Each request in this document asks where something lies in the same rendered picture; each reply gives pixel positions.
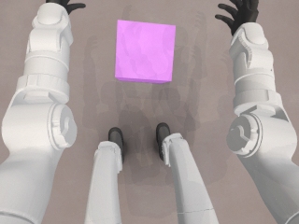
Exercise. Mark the left robot upper arm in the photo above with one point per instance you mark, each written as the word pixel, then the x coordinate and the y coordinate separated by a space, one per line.
pixel 36 136

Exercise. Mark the left robot hand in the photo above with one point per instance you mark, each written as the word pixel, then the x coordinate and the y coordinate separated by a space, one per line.
pixel 68 7

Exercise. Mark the robot right forearm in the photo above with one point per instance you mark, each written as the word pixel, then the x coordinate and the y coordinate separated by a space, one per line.
pixel 254 78

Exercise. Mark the robot left thigh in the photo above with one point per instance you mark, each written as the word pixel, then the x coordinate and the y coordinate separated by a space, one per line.
pixel 103 205

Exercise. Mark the right robot hand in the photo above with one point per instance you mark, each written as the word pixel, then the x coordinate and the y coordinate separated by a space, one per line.
pixel 246 12

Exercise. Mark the carton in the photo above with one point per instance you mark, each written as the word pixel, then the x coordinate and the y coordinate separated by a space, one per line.
pixel 144 52

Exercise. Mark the robot left forearm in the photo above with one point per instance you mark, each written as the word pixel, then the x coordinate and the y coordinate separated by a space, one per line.
pixel 47 59

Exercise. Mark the right robot upper arm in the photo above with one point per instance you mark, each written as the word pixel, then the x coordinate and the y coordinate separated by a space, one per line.
pixel 265 146

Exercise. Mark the left robot foot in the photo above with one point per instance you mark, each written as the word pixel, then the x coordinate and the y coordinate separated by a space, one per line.
pixel 115 136

